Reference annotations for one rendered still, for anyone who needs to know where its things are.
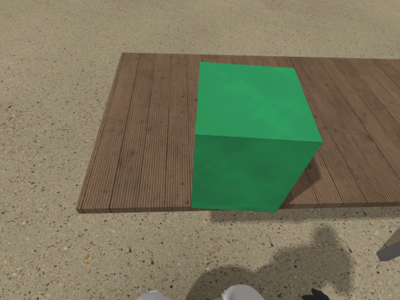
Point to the table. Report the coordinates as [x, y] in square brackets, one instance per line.
[143, 157]

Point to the carton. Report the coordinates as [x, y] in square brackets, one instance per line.
[255, 135]

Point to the right robot thigh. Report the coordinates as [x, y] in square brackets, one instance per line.
[241, 292]

